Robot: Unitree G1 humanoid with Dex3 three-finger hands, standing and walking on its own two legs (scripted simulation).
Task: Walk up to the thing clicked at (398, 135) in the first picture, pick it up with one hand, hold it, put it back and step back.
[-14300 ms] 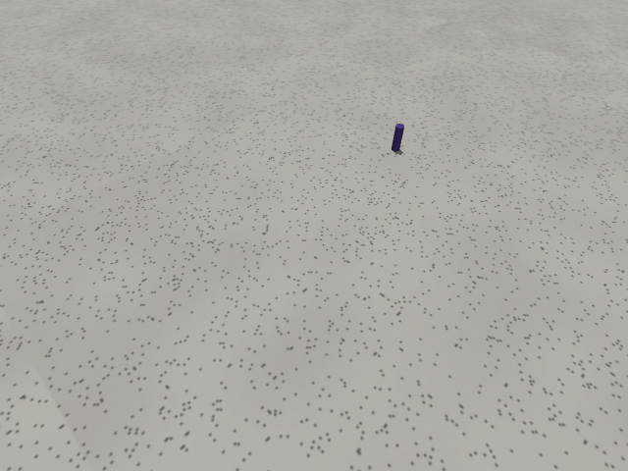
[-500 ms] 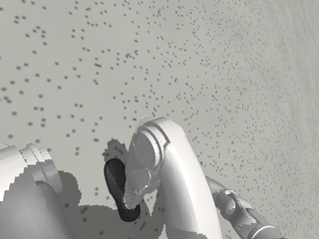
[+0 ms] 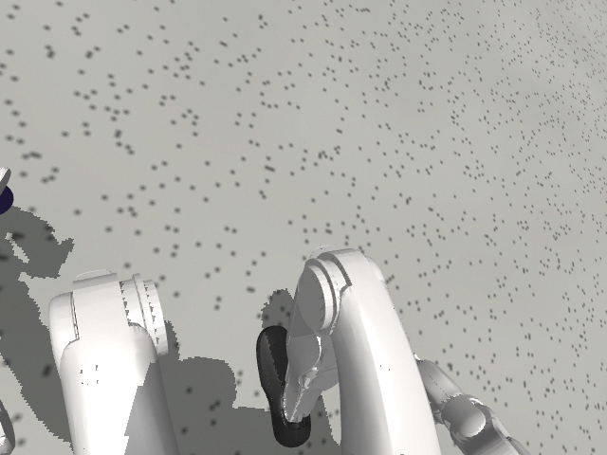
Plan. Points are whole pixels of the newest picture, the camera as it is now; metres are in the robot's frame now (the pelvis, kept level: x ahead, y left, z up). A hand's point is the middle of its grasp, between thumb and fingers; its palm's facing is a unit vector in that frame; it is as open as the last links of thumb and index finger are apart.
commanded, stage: settle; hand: left
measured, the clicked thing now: out of the picture +0.42 +0.32 -0.12
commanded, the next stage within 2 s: lift in 1.18 s
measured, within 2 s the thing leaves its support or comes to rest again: neither
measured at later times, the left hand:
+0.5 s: hand out of the picture +0.44 +0.32 -0.02, palm faces +0.35 -0.93 -0.05, open 7.9 cm
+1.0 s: hand out of the picture +0.44 +0.31 +0.02, palm faces +0.37 -0.93 -0.04, open 7.9 cm
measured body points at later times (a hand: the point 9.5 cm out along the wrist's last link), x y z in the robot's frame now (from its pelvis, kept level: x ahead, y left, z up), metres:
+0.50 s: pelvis +0.02 -0.01 +0.03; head +0.23 +0.09 +0.42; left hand +0.41 +0.37 -0.01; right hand +0.17 -0.26 -0.08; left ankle +0.08 +0.12 -0.27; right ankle +0.13 -0.12 -0.27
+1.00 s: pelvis +0.02 -0.01 +0.05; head +0.22 +0.07 +0.45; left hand +0.41 +0.36 +0.03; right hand +0.17 -0.26 -0.07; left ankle +0.08 +0.12 -0.27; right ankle +0.13 -0.12 -0.27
